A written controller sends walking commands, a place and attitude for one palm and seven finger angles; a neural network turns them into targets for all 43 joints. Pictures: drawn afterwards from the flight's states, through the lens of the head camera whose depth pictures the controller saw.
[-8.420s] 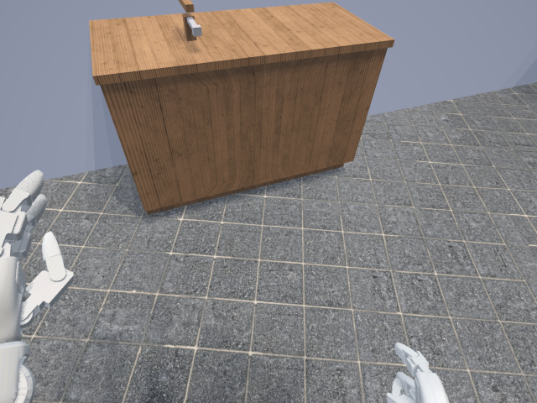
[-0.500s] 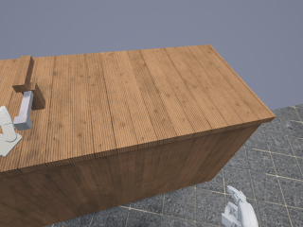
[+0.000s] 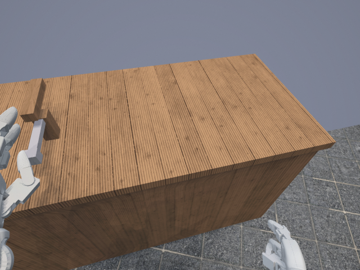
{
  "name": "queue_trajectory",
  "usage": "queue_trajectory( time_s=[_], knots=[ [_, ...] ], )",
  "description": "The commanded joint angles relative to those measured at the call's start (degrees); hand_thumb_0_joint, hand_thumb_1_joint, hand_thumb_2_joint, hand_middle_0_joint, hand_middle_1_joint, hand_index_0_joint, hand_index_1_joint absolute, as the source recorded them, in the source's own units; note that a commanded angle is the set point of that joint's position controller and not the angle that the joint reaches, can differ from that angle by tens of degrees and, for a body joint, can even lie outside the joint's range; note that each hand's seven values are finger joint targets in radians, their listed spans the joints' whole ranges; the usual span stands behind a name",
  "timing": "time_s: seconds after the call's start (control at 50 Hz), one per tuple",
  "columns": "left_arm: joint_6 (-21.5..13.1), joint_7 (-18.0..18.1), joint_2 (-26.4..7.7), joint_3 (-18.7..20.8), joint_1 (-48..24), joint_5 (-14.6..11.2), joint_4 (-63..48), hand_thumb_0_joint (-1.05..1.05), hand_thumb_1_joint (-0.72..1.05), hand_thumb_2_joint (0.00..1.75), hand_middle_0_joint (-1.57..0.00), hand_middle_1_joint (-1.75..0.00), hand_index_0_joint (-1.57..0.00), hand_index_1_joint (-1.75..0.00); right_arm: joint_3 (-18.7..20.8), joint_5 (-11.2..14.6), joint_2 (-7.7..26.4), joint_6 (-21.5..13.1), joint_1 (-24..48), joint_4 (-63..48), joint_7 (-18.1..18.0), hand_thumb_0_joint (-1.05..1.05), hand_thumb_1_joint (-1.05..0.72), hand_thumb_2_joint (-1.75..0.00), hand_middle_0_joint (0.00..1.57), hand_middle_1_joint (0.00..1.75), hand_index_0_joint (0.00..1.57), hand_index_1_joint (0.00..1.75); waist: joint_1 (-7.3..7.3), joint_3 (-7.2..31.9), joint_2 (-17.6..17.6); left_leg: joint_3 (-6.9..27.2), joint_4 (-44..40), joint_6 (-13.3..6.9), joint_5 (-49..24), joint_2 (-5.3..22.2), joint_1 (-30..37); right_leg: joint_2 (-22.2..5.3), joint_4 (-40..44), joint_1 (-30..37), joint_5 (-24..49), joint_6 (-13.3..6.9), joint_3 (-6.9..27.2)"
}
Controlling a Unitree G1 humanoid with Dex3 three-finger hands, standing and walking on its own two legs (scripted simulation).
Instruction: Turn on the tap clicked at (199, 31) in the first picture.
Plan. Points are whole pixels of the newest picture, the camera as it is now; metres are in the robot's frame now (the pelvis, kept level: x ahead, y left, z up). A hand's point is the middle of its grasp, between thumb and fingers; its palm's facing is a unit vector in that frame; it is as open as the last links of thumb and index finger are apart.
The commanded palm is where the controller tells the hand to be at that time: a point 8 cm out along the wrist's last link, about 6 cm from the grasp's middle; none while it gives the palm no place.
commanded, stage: come to a stop and stand still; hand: left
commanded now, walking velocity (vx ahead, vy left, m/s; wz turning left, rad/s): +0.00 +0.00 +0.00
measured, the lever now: (32, 157) +0.32 +0.36 +0.06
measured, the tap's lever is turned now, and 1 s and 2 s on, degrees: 0 0 0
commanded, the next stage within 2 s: none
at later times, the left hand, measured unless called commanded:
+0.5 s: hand out of the picture +0.15 +0.32 +0.18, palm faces +0.49 -0.81 -0.31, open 7.4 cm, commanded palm +0.09 +0.33 +0.18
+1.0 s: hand out of the picture +0.10 +0.32 +0.17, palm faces +0.46 -0.83 -0.32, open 7.4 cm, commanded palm +0.03 +0.34 +0.18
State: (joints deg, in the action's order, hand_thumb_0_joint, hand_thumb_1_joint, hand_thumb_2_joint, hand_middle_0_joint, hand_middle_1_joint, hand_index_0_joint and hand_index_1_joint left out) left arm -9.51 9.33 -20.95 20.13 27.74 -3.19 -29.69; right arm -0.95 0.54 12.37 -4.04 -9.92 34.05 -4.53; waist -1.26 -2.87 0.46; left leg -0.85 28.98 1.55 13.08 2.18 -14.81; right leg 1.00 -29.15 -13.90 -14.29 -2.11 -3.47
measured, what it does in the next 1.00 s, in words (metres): walks backwards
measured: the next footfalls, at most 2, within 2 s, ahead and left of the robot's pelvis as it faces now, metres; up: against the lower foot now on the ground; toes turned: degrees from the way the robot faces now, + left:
right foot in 1.14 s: -0.09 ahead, -0.01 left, +0.00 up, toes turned -1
left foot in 1.46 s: -0.11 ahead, +0.20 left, +0.00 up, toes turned +0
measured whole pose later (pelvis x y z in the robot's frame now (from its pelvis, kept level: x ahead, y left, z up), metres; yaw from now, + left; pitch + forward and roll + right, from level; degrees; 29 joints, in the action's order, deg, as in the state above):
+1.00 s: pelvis -0.12 +0.06 -0.02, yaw +2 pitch -8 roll -2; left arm -10.8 5.0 -20.2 21.6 16.1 -1.1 -26.0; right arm 0.9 0.6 10.7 -8.6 -10.1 34.9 -0.5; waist -2.0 -8.5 1.3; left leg -2.1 34.8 -3.7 8.2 -0.9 -21.0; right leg 3.9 -54.9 -23.7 -25.6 0.6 3.5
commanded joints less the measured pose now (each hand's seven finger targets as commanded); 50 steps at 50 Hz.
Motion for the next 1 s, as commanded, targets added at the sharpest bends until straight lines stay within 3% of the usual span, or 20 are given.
queue_trajectory(
  time_s=[0.0,0.02,0.06,0.08,0.12,0.2,0.26,0.28,0.46,0.58,0.64,0.72,0.8,0.84,0.86,0.88,0.9,0.92,0.96,0.98],
  knots=[
    [-6.71,-3.17,-16.94,12.68,-27.83,3.26,13.85,0.0,0.9,0.9,-0.2,-0.3,-0.2,-0.3,2.81,-1.08,1.49,-8.09,-0.12,-4.43,1.09,0.0,-0.9,-0.9,0.2,0.3,0.2,0.3,-1.12,8.41,6.73,0.06,4.16,-2.0,-4.51,-5.16,-0.39,-12.66,9.92,-0.12,23.07,-3.53,15.49],
    [-7.44,-2.53,-14.37,10.6,-16.31,1.71,6.09,0.0,0.9,0.9,-0.2,-0.3,-0.2,-0.3,3.65,0.17,4.23,-8.07,0.26,-8.36,1.75,0.0,-0.9,-0.9,0.2,0.3,0.2,0.3,-2.16,5.28,3.24,-0.71,2.16,-1.19,-4.63,-1.54,0.53,-12.83,10.42,2.39,29.46,-1.34,17.68],
    [-8.17,-3.0,-5.43,1.74,-13.76,-0.37,1.1,0.0,0.9,0.9,-0.2,-0.3,-0.2,-0.3,3.49,1.07,5.23,-8.53,2.04,-7.97,2.56,0.0,-0.9,-0.9,0.2,0.3,0.2,0.3,-0.98,12.11,-9.85,-0.1,-4.6,-2.52,-9.51,-0.43,7.46,-9.15,4.29,6.21,19.39,-0.72,11.0],
    [-8.54,-2.81,-7.24,2.44,-12.8,-0.17,-2.76,0.0,0.9,0.9,-0.2,-0.3,-0.2,-0.3,4.16,0.56,6.95,-8.68,1.02,-8.51,3.23,0.0,-0.9,-0.9,0.2,0.3,0.2,0.3,-1.27,12.67,-10.72,1.51,-4.59,-2.98,-12.04,1.83,7.44,-7.03,4.17,4.52,11.64,0.46,9.59],
    [-8.47,-2.85,-7.09,0.88,-8.92,0.13,-8.29,0.0,0.9,0.9,-0.2,-0.3,-0.2,-0.3,3.79,0.47,6.71,-8.74,2.39,-9.73,4.35,0.0,-0.9,-0.9,0.2,0.3,0.2,0.3,-1.77,11.55,-9.55,4.22,-7.07,-3.75,-8.62,3.47,2.21,-4.99,3.3,6.39,5.02,1.06,7.46],
    [-8.56,-1.99,-11.32,6.45,-7.57,0.67,-9.28,0.0,0.9,0.9,-0.2,-0.3,-0.2,-0.3,2.96,0.79,6.7,-8.6,3.78,-11.16,4.0,0.0,-0.9,-0.9,0.2,0.3,0.2,0.3,-1.39,5.39,-2.41,6.97,-14.61,-4.47,17.65,4.58,-9.92,-2.7,2.15,7.17,-8.25,1.75,4.98],
    [-8.87,-1.43,-15.48,12.22,-10.73,1.07,-8.31,0.0,0.9,0.9,-0.2,-0.3,-0.2,-0.3,2.87,0.77,6.73,-8.39,3.78,-11.17,2.97,0.0,-0.9,-0.9,0.2,0.3,0.2,0.3,-1.05,2.72,-5.04,7.69,-16.96,-5.33,24.2,5.66,-13.63,-1.39,0.23,7.91,-8.31,2.05,3.93],
    [-9.05,-1.59,-13.04,10.71,-12.44,1.05,-6.89,0.0,0.9,0.9,-0.2,-0.3,-0.2,-0.3,2.89,0.66,6.61,-8.43,3.24,-11.11,2.9,0.0,-0.9,-0.9,0.2,0.3,0.2,0.3,-0.53,2.97,-6.08,7.97,-17.12,-5.7,25.71,6.12,-15.3,-1.63,-1.45,9.45,-7.31,1.88,3.15],
    [-8.3,-3.15,-5.89,1.5,-15.91,2.39,-7.34,0.0,0.9,0.9,-0.2,-0.3,-0.2,-0.3,2.75,0.62,6.09,-10.69,2.36,-8.77,4.2,0.0,-0.9,-0.9,0.2,0.3,0.2,0.3,-0.39,2.8,-6.89,4.13,-12.41,-3.77,24.22,2.75,-7.17,-1.19,5.23,2.87,-11.76,0.96,5.93],
    [-7.74,-2.64,-8.93,5.71,-16.22,3.17,-6.24,0.0,0.9,0.9,-0.2,-0.3,-0.2,-0.3,2.91,-0.06,5.48,-9.44,2.8,-7.92,4.03,0.0,-0.9,-0.9,0.2,0.3,0.2,0.3,-0.56,4.22,-6.94,5.49,-14.5,-3.98,27.41,4.35,-10.82,0.33,-0.31,7.09,-8.39,1.76,3.57],
    [-7.82,-3.13,-9.98,7.63,-15.04,2.82,-8.09,0.0,0.9,0.9,-0.2,-0.3,-0.2,-0.3,3.54,-0.12,5.21,-8.55,2.94,-8.68,4.17,0.0,-0.9,-0.9,0.2,0.3,0.2,0.3,-0.66,4.56,-6.33,2.42,-11.46,-3.53,26.0,3.04,-9.9,0.05,1.27,5.86,-9.88,0.89,4.49],
    [-7.42,-3.72,-10.28,8.35,-12.74,2.06,-10.15,0.0,0.9,0.9,-0.2,-0.3,-0.2,-0.3,3.52,-0.32,4.91,-8.05,2.87,-9.05,4.12,0.0,-0.9,-0.9,0.2,0.3,0.2,0.3,-0.36,4.42,-1.61,-0.94,-4.9,-2.53,22.25,0.18,-4.16,-1.69,7.81,-1.11,-15.1,-0.49,8.61],
    [-6.04,-4.16,-8.73,5.78,-13.74,1.99,-9.53,0.0,0.9,0.9,-0.2,-0.3,-0.2,-0.3,3.36,-0.42,5.23,-7.41,1.39,-7.07,3.72,0.0,-0.9,-0.9,0.2,0.3,0.2,0.3,1.17,3.2,5.78,-1.84,13.57,-1.34,10.56,-4.31,10.93,-7.84,15.96,-21.62,-26.4,-4.11,16.82],
    [-5.24,-4.08,-7.88,4.48,-16.38,2.07,-8.89,0.0,0.9,0.9,-0.2,-0.3,-0.2,-0.3,3.46,-0.27,5.69,-7.22,0.71,-6.02,3.56,0.0,-0.9,-0.9,0.2,0.3,0.2,0.3,2.01,3.36,5.06,0.58,11.35,-1.73,10.01,-3.36,14.28,-7.07,11.67,-25.26,-26.55,-3.55,14.59],
    [-4.99,-4.01,-8.44,4.94,-17.72,2.13,-9.17,0.0,0.9,0.9,-0.2,-0.3,-0.2,-0.3,3.53,-0.11,5.96,-7.2,1.17,-5.87,3.31,0.0,-0.9,-0.9,0.2,0.3,0.2,0.3,2.37,3.59,0.78,1.49,7.49,-1.91,11.04,-2.66,15.39,-4.46,7.19,-25.37,-25.1,-2.09,12.23],
    [-4.94,-3.94,-7.51,4.31,-18.26,2.11,-8.38,0.0,0.9,0.9,-0.2,-0.3,-0.2,-0.3,3.54,-0.03,6.56,-7.13,1.11,-6.05,3.23,0.0,-0.9,-0.9,0.2,0.3,0.2,0.3,2.73,3.71,-3.25,7.87,-1.33,-3.17,18.45,0.76,10.81,-1.4,-1.88,-21.47,-22.41,-0.11,8.75],
    [-4.73,-3.65,-7.53,4.99,-19.21,1.96,-9.04,0.0,0.9,0.9,-0.2,-0.3,-0.2,-0.3,3.6,0.31,7.05,-7.32,2.27,-6.89,3.23,0.0,-0.9,-0.9,0.2,0.3,0.2,0.3,2.39,3.46,-14.41,16.78,-15.47,-5.71,30.99,7.45,-0.45,4.32,-19.47,-12.91,-18.12,2.32,3.7],
    [-4.56,-3.39,-9.05,6.63,-21.85,2.06,-10.9,0.0,0.9,0.9,-0.2,-0.3,-0.2,-0.3,4.25,0.52,6.22,-7.71,3.28,-7.89,3.57,0.0,-0.9,-0.9,0.2,0.3,0.2,0.3,2.17,2.72,-19.41,21.81,-23.96,-7.32,37.34,11.46,-11.28,6.65,-34.67,-6.12,-15.75,3.17,3.19],
    [-5.14,-3.55,-12.33,10.08,-20.64,2.2,-10.71,0.0,0.9,0.9,-0.2,-0.3,-0.2,-0.3,5.14,0.38,5.33,-8.17,2.98,-7.67,4.51,0.0,-0.9,-0.9,0.2,0.3,0.2,0.3,1.15,2.71,-13.12,18.14,-23.95,-6.27,31.45,11.18,-13.89,5.86,-41.75,-5.45,-11.93,2.9,4.74],
    [-4.94,-3.85,-9.13,7.73,-16.22,2.05,-8.75,0.0,0.9,0.9,-0.2,-0.3,-0.2,-0.3,4.99,0.11,6.22,-8.12,3.7,-7.5,5.09,0.0,-0.9,-0.9,0.2,0.3,0.2,0.3,1.14,2.97,-9.29,14.95,-21.95,-6.11,28.87,9.89,-11.14,4.78,-38.49,-6.78,-9.91,2.47,3.86]
  ],
)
